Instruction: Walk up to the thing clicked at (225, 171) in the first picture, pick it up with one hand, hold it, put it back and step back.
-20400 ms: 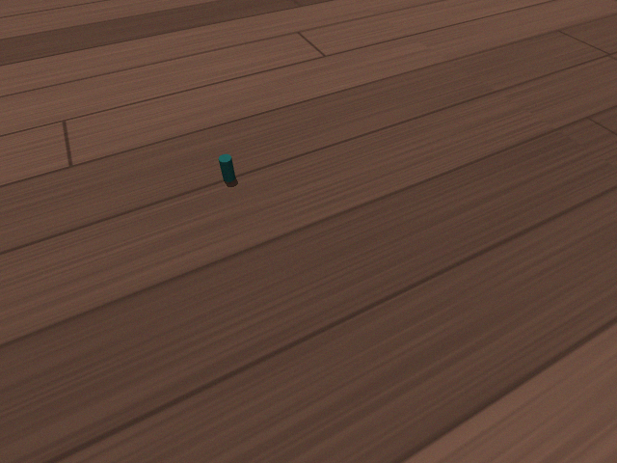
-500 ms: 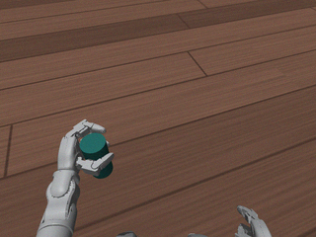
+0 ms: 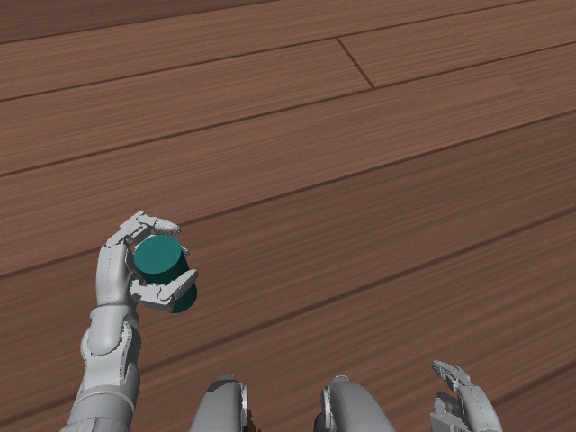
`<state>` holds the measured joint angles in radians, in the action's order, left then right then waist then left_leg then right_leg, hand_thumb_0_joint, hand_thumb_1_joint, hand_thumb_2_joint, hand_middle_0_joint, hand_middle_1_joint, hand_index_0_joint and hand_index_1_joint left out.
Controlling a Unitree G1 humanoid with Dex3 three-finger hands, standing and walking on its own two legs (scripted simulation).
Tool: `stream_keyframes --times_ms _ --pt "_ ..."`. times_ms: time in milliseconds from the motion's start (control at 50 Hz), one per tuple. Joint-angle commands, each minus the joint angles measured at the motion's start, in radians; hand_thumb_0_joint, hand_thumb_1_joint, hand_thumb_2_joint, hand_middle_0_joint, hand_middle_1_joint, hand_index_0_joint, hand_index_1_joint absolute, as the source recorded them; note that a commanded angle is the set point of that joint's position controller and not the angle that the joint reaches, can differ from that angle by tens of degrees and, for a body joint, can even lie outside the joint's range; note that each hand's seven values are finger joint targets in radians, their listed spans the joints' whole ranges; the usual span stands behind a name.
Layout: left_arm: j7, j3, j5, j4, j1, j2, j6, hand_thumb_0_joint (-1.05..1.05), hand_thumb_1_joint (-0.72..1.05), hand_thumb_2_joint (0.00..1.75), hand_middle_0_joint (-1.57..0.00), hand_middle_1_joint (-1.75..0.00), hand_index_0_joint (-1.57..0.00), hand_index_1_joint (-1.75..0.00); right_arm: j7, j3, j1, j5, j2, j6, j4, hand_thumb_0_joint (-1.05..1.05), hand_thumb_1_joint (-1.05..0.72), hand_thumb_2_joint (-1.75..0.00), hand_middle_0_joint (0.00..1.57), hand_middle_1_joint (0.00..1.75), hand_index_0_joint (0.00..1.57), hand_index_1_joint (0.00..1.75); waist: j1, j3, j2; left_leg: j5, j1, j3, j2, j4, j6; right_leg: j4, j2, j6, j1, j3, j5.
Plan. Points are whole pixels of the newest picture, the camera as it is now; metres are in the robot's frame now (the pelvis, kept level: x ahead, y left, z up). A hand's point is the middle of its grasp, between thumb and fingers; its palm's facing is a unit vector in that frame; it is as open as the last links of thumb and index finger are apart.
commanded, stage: crouch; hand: left
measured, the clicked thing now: (168, 276) +0.33 +0.18 -0.03
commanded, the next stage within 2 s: lower in 1.50 s
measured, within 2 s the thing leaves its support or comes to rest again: neither
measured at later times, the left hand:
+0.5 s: hand (191, 310) +0.34 +0.19 -0.25, palm faces +0.06 -1.00 -0.03, open 9.0 cm
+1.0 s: hand (201, 321) +0.36 +0.20 -0.41, palm faces +0.09 -1.00 -0.03, open 9.0 cm
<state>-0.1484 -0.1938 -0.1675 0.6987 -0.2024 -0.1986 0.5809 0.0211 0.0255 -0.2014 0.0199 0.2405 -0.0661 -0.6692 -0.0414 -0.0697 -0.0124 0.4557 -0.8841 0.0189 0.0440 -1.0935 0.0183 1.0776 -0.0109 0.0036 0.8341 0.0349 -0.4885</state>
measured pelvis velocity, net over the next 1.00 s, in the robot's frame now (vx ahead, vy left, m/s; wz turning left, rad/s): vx -0.07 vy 0.00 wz -0.09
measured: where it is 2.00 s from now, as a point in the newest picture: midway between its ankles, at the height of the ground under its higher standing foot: outside the picture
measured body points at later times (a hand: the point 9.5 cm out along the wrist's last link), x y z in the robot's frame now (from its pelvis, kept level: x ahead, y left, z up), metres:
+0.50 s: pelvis -0.04 +0.00 -0.21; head +0.14 +0.02 +0.20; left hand +0.33 +0.24 -0.25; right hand +0.12 -0.26 -0.34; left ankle +0.04 +0.13 -0.66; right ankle +0.02 -0.12 -0.66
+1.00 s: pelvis -0.07 +0.00 -0.35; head +0.13 +0.03 +0.05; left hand +0.35 +0.25 -0.41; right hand +0.04 -0.28 -0.48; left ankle +0.04 +0.13 -0.66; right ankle +0.02 -0.12 -0.66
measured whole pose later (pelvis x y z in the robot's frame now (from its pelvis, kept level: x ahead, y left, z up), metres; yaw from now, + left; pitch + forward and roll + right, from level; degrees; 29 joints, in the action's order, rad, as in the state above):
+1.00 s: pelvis -0.07 +0.00 -0.35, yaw -5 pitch +29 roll -4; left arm -0.22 -0.45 -0.13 1.04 -0.54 -0.37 0.81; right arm 0.09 -0.05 -0.06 0.12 0.28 -0.03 -0.75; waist -0.11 -0.07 -0.04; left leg 0.66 -2.21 0.12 0.04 -2.36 0.04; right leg 2.34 0.01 0.00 2.14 0.07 -0.71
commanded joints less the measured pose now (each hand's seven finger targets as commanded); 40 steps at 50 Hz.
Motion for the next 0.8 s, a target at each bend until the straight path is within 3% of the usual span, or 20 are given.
stream_keyframes --times_ms 0,80,100,120,160,200,260,320,340,360,380,460,480,560,600,640,660,680,780 --pt "-0.034 -0.087 -0.024 -0.196 -0.356 -0.184 0.187 0.0 0.2 1.21 -1.3 -1.4 -1.31 -1.4 -0.002 0.053 -0.002 0.008 0.148 -0.037 0.094 0.0 -0.89 -0.9 0.2 0.3 0.2 0.3 -0.007 -0.435 0.081 -0.113 0.056 0.012 -0.038 -0.066 -0.029 0.022 0.017 -0.025 0.092 -0.027 0.157" --pt "-0.061 -0.103 -0.04 -0.1 -0.322 -0.172 0.232 0.0 0.21 1.22 -1.3 -1.39 -1.31 -1.4 0.006 0.05 0.014 0.013 0.168 -0.034 0.098 0.0 -0.89 -0.91 0.2 0.3 0.2 0.3 0.004 -0.501 0.093 -0.096 -0.066 0.036 -0.036 -0.174 -0.023 0.177 0.027 -0.035 0.258 -0.003 0.114" --pt "-0.066 -0.091 -0.042 -0.086 -0.341 -0.162 0.239 0.0 0.22 1.24 -1.31 -1.4 -1.32 -1.4 0.008 0.051 0.007 0.015 0.173 -0.03 0.093 0.0 -0.89 -0.91 0.2 0.3 0.2 0.3 -0.005 -0.527 0.094 -0.101 -0.101 0.038 -0.038 -0.211 -0.024 0.21 0.028 -0.037 0.296 -0.001 0.116" --pt "-0.07 -0.122 -0.043 -0.139 -0.379 -0.208 0.256 0.0 0.23 1.23 -1.31 -1.39 -1.32 -1.39 0.007 0.052 0.017 0.018 0.181 -0.033 0.106 0.0 -0.89 -0.91 0.2 0.3 0.2 0.3 0.006 -0.586 0.114 -0.128 -0.103 0.042 -0.034 -0.242 -0.022 0.251 0.028 -0.039 0.32 0.0 0.13" --pt "-0.078 -0.098 -0.037 -0.07 -0.335 -0.179 0.254 0.0 0.25 1.25 -1.31 -1.4 -1.32 -1.41 0.01 0.05 0.014 0.022 0.183 -0.028 0.097 0.0 -0.89 -0.91 0.2 0.3 0.2 0.3 -0.001 -0.605 0.083 -0.174 -0.168 0.034 -0.032 -0.326 -0.032 0.303 0.029 -0.033 0.363 -0.01 0.178" --pt "-0.08 -0.13 -0.046 -0.09 -0.344 -0.198 0.26 0.0 0.27 1.26 -1.31 -1.39 -1.31 -1.4 0.014 0.049 0.013 0.028 0.185 -0.028 0.088 0.0 -0.9 -0.91 0.2 0.3 0.2 0.3 0.007 -0.645 0.085 -0.185 -0.239 0.03 -0.035 -0.388 -0.035 0.344 0.028 -0.028 0.378 -0.028 0.194" --pt "-0.084 -0.148 -0.047 -0.093 -0.378 -0.212 0.268 0.0 0.29 1.29 -1.29 -1.39 -1.29 -1.4 0.023 0.053 0.025 0.035 0.189 -0.024 0.079 0.0 -0.9 -0.91 0.2 0.3 0.2 0.3 -0.005 -0.659 0.071 -0.118 -0.343 0.035 -0.037 -0.454 -0.036 0.409 0.032 -0.029 0.455 -0.026 0.135" --pt "-0.084 -0.162 -0.044 -0.103 -0.408 -0.226 0.281 0.0 0.33 1.31 -1.29 -1.4 -1.29 -1.41 0.033 0.052 0.018 0.042 0.198 -0.022 0.059 0.0 -0.9 -0.91 0.2 0.3 0.2 0.3 -0.005 -0.735 0.074 -0.172 -0.364 0.039 -0.03 -0.547 -0.041 0.495 0.036 -0.03 0.524 -0.02 0.175" --pt "-0.088 -0.143 -0.039 -0.09 -0.427 -0.206 0.286 0.0 0.34 1.31 -1.28 -1.4 -1.28 -1.41 0.037 0.049 0.024 0.044 0.197 -0.02 0.054 0.0 -0.9 -0.91 0.2 0.3 0.2 0.3 -0.017 -0.73 0.092 -0.163 -0.365 0.048 -0.031 -0.556 -0.036 0.533 0.038 -0.037 0.583 -0.003 0.153" --pt "-0.09 -0.143 -0.035 -0.073 -0.413 -0.203 0.288 0.0 0.36 1.31 -1.28 -1.4 -1.28 -1.41 0.038 0.05 0.033 0.048 0.198 -0.021 0.05 0.0 -0.9 -0.91 0.2 0.3 0.2 0.3 -0.007 -0.713 0.099 -0.136 -0.386 0.048 -0.029 -0.568 -0.032 0.558 0.04 -0.04 0.63 0.005 0.12" --pt "-0.091 -0.146 -0.026 -0.058 -0.438 -0.21 0.292 0.0 0.34 1.33 -1.28 -1.41 -1.28 -1.42 0.041 0.05 0.036 0.052 0.196 -0.021 0.045 0.0 -0.9 -0.91 0.2 0.3 0.2 0.3 -0.023 -0.713 0.104 -0.097 -0.426 0.047 -0.028 -0.595 -0.034 0.572 0.039 -0.039 0.653 0.0 0.093" --pt "-0.077 -0.201 -0.007 -0.017 -0.527 -0.273 0.318 0.0 0.3 1.32 -1.26 -1.4 -1.26 -1.41 0.048 0.038 0.046 0.067 0.198 -0.016 0.029 0.0 -0.9 -0.91 0.2 0.3 0.2 0.3 -0.02 -0.723 0.113 -0.006 -0.532 0.038 -0.027 -0.68 -0.03 0.659 0.037 -0.041 0.737 0.001 0.014" --pt "-0.075 -0.193 -0.007 0.007 -0.52 -0.257 0.319 0.0 0.29 1.33 -1.27 -1.41 -1.27 -1.42 0.05 0.036 0.054 0.069 0.198 -0.014 0.031 0.0 -0.9 -0.91 0.2 0.3 0.2 0.3 -0.021 -0.713 0.114 0.024 -0.555 0.038 -0.028 -0.692 -0.028 0.676 0.04 -0.043 0.768 0.009 -0.014" --pt "-0.064 -0.231 0.003 0.019 -0.581 -0.304 0.334 0.0 0.28 1.36 -1.28 -1.43 -1.28 -1.45 0.056 0.03 0.053 0.08 0.205 -0.01 0.017 0.0 -0.9 -0.91 0.2 0.3 0.2 0.3 -0.016 -0.75 0.135 0.048 -0.625 0.025 -0.029 -0.768 -0.024 0.759 0.042 -0.045 0.819 0.016 -0.034" --pt "-0.062 -0.244 0.012 0.053 -0.572 -0.317 0.334 0.0 0.28 1.35 -1.27 -1.42 -1.27 -1.44 0.056 0.024 0.061 0.084 0.203 -0.006 0.016 0.0 -0.9 -0.91 0.2 0.3 0.2 0.3 -0.013 -0.718 0.141 0.109 -0.686 0.016 -0.031 -0.793 -0.022 0.787 0.042 -0.046 0.839 0.019 -0.082" --pt "-0.067 -0.234 0.014 0.053 -0.614 -0.317 0.336 0.0 0.26 1.34 -1.27 -1.41 -1.26 -1.43 0.058 0.023 0.057 0.084 0.208 -0.002 0.008 0.0 -0.9 -0.91 0.2 0.3 0.2 0.3 -0.035 -0.724 0.127 0.122 -0.726 0.011 -0.033 -0.833 -0.024 0.813 0.043 -0.044 0.863 0.024 -0.084" --pt "-0.069 -0.253 0.011 0.047 -0.621 -0.334 0.337 0.0 0.25 1.33 -1.25 -1.4 -1.25 -1.42 0.057 0.024 0.059 0.086 0.213 -0.002 0.009 0.0 -0.9 -0.91 0.2 0.3 0.2 0.3 -0.028 -0.735 0.133 0.135 -0.744 0.008 -0.035 -0.848 -0.025 0.826 0.042 -0.043 0.865 0.023 -0.093" --pt "-0.072 -0.238 0.011 0.064 -0.613 -0.325 0.334 0.0 0.25 1.31 -1.25 -1.39 -1.25 -1.4 0.056 0.02 0.07 0.086 0.211 -0.001 0.01 0.0 -0.9 -0.91 0.2 0.3 0.2 0.3 -0.031 -0.717 0.136 0.158 -0.764 0.004 -0.034 -0.859 -0.025 0.837 0.043 -0.043 0.891 0.026 -0.115" --pt "-0.075 -0.248 0.014 0.07 -0.673 -0.348 0.33 0.0 0.28 1.29 -1.22 -1.35 -1.22 -1.37 0.057 0.011 0.057 0.091 0.231 0.004 -0.006 0.0 -0.9 -0.91 0.2 0.3 0.2 0.3 -0.054 -0.691 0.143 0.175 -0.827 0.008 -0.037 -0.926 -0.027 0.906 0.045 -0.041 0.944 0.054 -0.111"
